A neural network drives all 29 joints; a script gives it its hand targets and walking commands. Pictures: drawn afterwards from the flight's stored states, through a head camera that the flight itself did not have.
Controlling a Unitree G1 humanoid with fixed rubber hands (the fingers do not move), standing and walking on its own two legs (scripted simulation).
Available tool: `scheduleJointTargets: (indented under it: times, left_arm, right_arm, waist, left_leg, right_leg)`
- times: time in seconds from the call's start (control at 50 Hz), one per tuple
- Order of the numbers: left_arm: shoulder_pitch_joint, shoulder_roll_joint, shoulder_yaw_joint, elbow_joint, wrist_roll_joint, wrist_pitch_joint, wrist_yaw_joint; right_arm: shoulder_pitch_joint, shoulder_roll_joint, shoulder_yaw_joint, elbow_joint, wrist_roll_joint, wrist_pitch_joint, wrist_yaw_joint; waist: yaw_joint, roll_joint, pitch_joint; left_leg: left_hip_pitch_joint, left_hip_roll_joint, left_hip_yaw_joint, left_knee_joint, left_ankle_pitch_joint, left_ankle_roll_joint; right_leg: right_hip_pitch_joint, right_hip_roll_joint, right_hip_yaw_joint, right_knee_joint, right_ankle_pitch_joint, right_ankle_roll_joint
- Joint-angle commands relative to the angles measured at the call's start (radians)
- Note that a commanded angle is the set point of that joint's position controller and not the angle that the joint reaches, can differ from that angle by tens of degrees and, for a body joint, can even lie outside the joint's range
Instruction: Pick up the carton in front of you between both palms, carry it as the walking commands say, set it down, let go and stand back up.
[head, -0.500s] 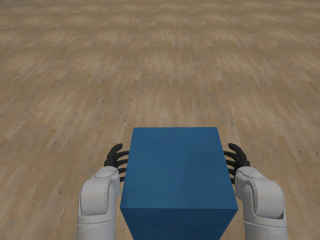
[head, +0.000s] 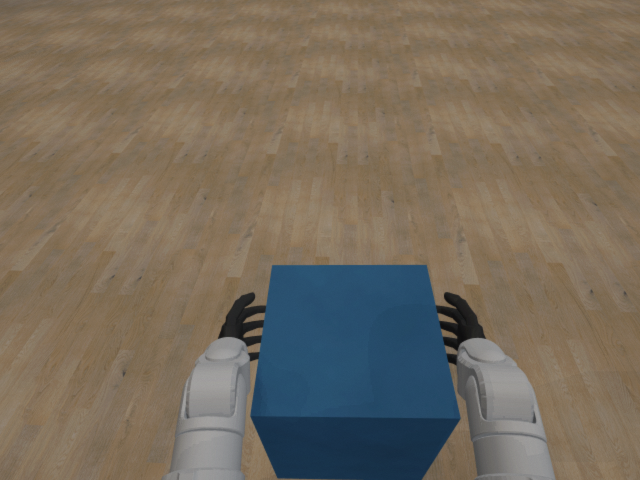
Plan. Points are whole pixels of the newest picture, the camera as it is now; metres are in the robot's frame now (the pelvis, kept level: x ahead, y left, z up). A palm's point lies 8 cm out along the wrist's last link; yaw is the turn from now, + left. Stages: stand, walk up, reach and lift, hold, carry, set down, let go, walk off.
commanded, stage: carry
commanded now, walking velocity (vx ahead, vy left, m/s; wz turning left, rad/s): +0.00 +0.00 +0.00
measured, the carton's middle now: (348, 376) +0.28 +0.00 -0.04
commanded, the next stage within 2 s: hold in 0.52 s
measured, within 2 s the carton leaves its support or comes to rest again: neither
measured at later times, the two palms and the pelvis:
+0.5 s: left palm (230, 346) +0.28 +0.15 +0.04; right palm (465, 348) +0.28 -0.15 +0.04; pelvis +0.00 +0.00 +0.00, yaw +0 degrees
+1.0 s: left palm (217, 367) +0.24 +0.16 +0.05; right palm (465, 357) +0.26 -0.14 +0.05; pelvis -0.03 +0.00 +0.00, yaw +3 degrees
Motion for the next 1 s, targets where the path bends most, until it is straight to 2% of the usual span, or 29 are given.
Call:
scheduleJointTargets:
  times: [0.0, 0.1, 0.2, 0.28, 0.5, 0.52, 0.54, 0.56, 0.58, 0.6, 0.66, 0.72, 0.98]
  left_arm:
    - [-0.474, -0.809, -0.465, -0.008, -0.201, -0.113, -0.202]
    - [-0.505, -0.874, -0.475, 0.034, -0.2, -0.165, -0.216]
    - [-0.468, -0.892, -0.54, -0.031, -0.242, -0.128, -0.216]
    - [-0.438, -0.864, -0.528, -0.04, -0.237, -0.096, -0.212]
    - [-0.46, -0.866, -0.542, -0.056, -0.247, -0.097, -0.212]
    - [-0.359, -0.889, -0.517, -0.038, -0.234, -0.093, -0.22]
    - [-0.367, -0.867, -0.502, -0.081, -0.221, -0.107, -0.215]
    - [-0.357, -0.855, -0.484, -0.058, -0.204, -0.11, -0.208]
    - [-0.373, -0.832, -0.481, -0.068, -0.203, -0.111, -0.208]
    - [-0.379, -0.84, -0.482, -0.047, -0.196, -0.113, -0.209]
    - [-0.438, -0.864, -0.508, -0.041, -0.215, -0.122, -0.212]
    - [-0.464, -0.871, -0.5, -0.023, -0.218, -0.123, -0.222]
    - [-0.595, -0.931, -0.437, 0.105, -0.2, -0.128, -0.266]
  right_arm:
    - [-0.472, 0.818, 0.465, -0.006, 0.199, -0.115, 0.193]
    - [-0.502, 0.882, 0.476, 0.036, 0.199, -0.166, 0.206]
    - [-0.462, 0.901, 0.541, -0.028, 0.241, -0.129, 0.207]
    - [-0.434, 0.871, 0.528, -0.035, 0.235, -0.097, 0.203]
    - [-0.453, 0.874, 0.537, -0.05, 0.243, -0.098, 0.202]
    - [-0.345, 0.904, 0.53, -0.07, 0.244, -0.09, 0.205]
    - [-0.367, 0.868, 0.518, -0.117, 0.236, -0.1, 0.205]
    - [-0.391, 0.863, 0.526, -0.114, 0.232, -0.099, 0.204]
    - [-0.379, 0.85, 0.512, -0.103, 0.228, -0.101, 0.198]
    - [-0.395, 0.846, 0.511, -0.097, 0.218, -0.102, 0.202]
    - [-0.422, 0.866, 0.512, -0.07, 0.223, -0.112, 0.203]
    - [-0.436, 0.874, 0.497, -0.044, 0.213, -0.111, 0.205]
    - [-0.579, 0.951, 0.46, 0.073, 0.208, -0.102, 0.255]
  waist:
    - [0.0, -0.005, -0.185]
    - [0.0, -0.005, -0.217]
    - [0.001, -0.004, -0.241]
    - [0.002, -0.005, -0.23]
    - [0.001, -0.003, -0.221]
    - [0.005, 0.034, -0.115]
    - [0.01, 0.041, -0.161]
    - [0.013, 0.016, -0.157]
    - [0.003, 0.001, -0.166]
    - [0.015, 0.01, -0.117]
    - [0.0, 0.026, -0.108]
    - [-0.009, 0.016, -0.083]
    - [0.003, 0.01, -0.024]
  left_leg:
    - [0.002, 0.107, -0.108, -0.099, 0.098, 0.011]
    - [0.015, 0.105, -0.108, -0.087, 0.119, 0.011]
    - [0.028, 0.107, -0.105, -0.069, 0.171, 0.009]
    - [0.022, 0.108, -0.104, -0.065, 0.188, 0.009]
    - [0.015, 0.109, -0.107, -0.07, 0.177, 0.013]
    - [0.08, -0.122, -0.257, -0.126, 0.436, 0.021]
    - [0.09, -0.12, -0.275, -0.119, 0.474, 0.019]
    - [0.175, -0.124, -0.283, -0.123, 0.5, 0.019]
    - [0.178, -0.113, -0.279, -0.137, 0.419, 0.014]
    - [0.17, -0.124, -0.273, -0.147, 0.392, 0.012]
    - [0.143, -0.123, -0.277, -0.163, 0.33, 0.005]
    - [0.118, -0.118, -0.279, -0.169, 0.263, 0.01]
    - [0.015, -0.108, -0.27, -0.199, -0.003, 0.036]
  right_leg:
    - [0.107, -0.106, 0.12, -0.073, 0.126, 0.002]
    - [0.118, -0.107, 0.121, -0.065, 0.152, 0.0]
    - [0.125, -0.11, 0.12, -0.048, 0.201, 0.0]
    - [0.118, -0.11, 0.119, -0.041, 0.215, 0.001]
    - [0.113, -0.108, 0.121, -0.045, 0.193, 0.004]
    - [0.358, 0.155, 0.248, -0.076, 0.388, -0.021]
    - [0.411, 0.135, 0.283, -0.075, 0.456, -0.026]
    - [0.348, 0.137, 0.279, -0.079, 0.483, -0.006]
    - [0.378, 0.144, 0.269, -0.101, 0.36, 0.0]
    - [0.349, 0.148, 0.263, -0.106, 0.335, 0.008]
    - [0.378, 0.155, 0.264, -0.105, 0.283, 0.004]
    - [0.381, 0.151, 0.261, -0.113, 0.227, -0.001]
    - [0.373, 0.132, 0.256, -0.124, -0.005, 0.01]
